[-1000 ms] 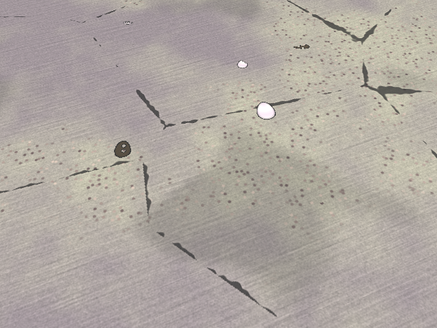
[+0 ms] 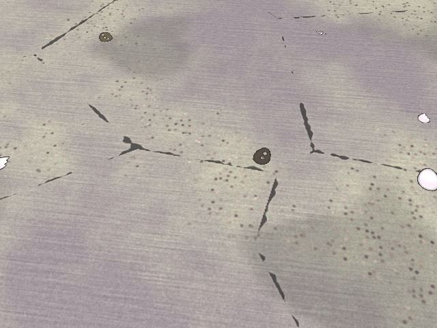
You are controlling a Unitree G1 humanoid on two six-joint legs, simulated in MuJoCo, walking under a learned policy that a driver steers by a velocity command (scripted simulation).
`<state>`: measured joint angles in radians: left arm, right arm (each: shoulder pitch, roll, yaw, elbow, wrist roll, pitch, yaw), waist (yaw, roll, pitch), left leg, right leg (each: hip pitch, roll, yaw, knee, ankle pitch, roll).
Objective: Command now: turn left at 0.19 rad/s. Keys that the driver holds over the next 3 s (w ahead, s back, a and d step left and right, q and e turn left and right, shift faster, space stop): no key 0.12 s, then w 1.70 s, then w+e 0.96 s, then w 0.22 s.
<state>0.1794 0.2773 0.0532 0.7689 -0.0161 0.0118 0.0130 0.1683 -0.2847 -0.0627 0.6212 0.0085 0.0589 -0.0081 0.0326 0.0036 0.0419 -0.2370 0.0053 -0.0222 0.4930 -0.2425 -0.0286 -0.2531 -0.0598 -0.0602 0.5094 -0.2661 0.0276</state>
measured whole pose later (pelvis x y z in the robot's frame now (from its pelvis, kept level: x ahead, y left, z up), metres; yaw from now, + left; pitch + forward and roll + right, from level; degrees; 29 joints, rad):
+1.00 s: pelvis +0.32 +0.07 +0.01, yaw +1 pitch +0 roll +1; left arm 0.18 0.31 0.06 0.78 -0.01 -0.07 0.00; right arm 0.35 -0.26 -0.05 0.81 0.00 -0.09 0.03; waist -0.04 -0.05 0.02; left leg -0.13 -0.07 0.05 0.28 -0.16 0.06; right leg -0.65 -0.13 0.04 0.99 -0.15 0.00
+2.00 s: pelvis +0.90 +0.08 +0.01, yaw -2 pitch +0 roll +1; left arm 0.27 0.30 0.06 0.86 -0.03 -0.06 0.00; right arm 0.23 -0.26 -0.05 0.84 -0.01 -0.10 0.02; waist -0.01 -0.05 0.04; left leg -0.23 -0.04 0.10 0.38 -0.15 0.06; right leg -0.51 -0.07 0.06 1.12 -0.30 -0.03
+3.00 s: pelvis +1.46 -0.04 +0.00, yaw -33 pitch +1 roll +1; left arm 0.31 0.29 0.06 0.73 -0.02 -0.04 0.01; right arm 0.22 -0.27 -0.06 0.80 -0.01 -0.10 0.03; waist -0.01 -0.04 0.02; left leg -0.30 -0.04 0.01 0.45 -0.17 0.03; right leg -0.45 0.01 0.08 1.15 -0.37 -0.03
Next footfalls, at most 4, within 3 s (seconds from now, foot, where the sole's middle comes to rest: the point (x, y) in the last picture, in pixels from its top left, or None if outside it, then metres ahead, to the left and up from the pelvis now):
0.30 right None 0.04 -0.12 -0.77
0.74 left None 0.35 0.16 -0.77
1.28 right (259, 264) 0.67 -0.07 -0.77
1.80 left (191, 188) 0.97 0.17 -0.77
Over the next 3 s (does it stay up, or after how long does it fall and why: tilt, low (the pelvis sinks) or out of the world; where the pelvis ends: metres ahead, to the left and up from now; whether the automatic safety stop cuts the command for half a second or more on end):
stays up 1.46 -0.04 0.00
